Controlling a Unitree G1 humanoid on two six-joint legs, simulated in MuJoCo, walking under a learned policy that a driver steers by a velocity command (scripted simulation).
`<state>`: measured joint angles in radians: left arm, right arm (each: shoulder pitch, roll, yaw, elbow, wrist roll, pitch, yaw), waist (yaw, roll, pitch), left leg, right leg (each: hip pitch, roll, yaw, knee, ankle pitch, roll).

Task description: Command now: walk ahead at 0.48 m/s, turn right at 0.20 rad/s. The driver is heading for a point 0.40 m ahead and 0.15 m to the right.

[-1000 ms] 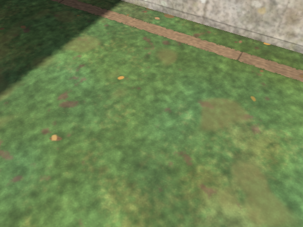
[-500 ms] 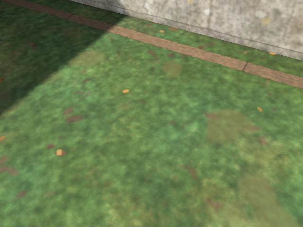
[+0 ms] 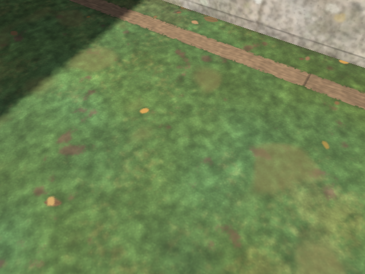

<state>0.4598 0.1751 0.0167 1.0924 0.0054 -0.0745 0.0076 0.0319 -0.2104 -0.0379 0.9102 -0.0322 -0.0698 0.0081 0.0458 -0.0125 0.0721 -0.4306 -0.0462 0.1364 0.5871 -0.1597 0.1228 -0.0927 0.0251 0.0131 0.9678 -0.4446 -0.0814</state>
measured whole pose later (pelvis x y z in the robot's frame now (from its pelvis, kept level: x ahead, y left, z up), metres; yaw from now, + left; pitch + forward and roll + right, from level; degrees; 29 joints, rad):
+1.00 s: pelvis +0.41 -0.03 +0.02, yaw -16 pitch -1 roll -1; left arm 0.24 0.18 0.01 1.04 0.01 -0.02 0.03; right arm 0.27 -0.15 -0.01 1.03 -0.02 -0.01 -0.04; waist 0.01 -0.01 0.02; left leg -0.23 0.02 0.03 0.47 -0.22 0.00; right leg -0.14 0.07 -0.07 0.41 -0.26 -0.08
